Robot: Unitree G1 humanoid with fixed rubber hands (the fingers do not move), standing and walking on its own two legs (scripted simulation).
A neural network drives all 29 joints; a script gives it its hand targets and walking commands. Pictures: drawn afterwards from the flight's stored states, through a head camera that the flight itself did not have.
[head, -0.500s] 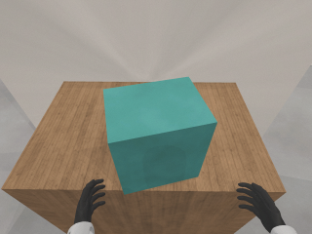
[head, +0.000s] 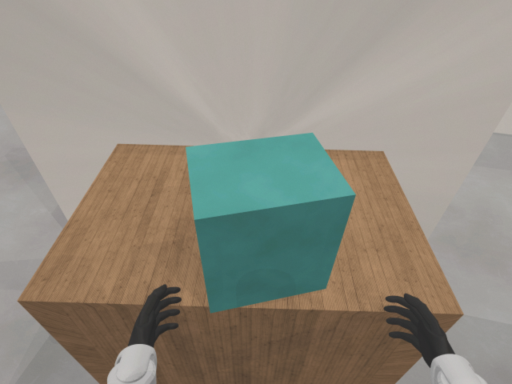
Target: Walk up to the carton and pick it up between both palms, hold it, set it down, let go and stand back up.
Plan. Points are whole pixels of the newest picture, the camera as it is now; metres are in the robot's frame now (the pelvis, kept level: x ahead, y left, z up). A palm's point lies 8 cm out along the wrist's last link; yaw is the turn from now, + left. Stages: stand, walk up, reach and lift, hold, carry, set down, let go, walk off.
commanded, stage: set down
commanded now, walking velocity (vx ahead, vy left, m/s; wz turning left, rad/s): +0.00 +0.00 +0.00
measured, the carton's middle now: (261, 223) +0.39 +0.02 +0.06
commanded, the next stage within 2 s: let go in 0.66 s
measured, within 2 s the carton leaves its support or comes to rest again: neither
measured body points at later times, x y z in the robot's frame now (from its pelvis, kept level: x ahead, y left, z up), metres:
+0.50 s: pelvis -0.04 +0.01 -0.01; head -0.02 +0.00 +0.44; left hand +0.15 +0.22 -0.09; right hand +0.12 -0.23 -0.09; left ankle -0.02 +0.13 -0.74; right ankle +0.07 -0.14 -0.74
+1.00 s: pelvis +0.03 -0.03 -0.01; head +0.03 -0.05 +0.44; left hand +0.17 +0.21 -0.09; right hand +0.20 -0.24 -0.11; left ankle -0.02 +0.13 -0.74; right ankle +0.07 -0.14 -0.74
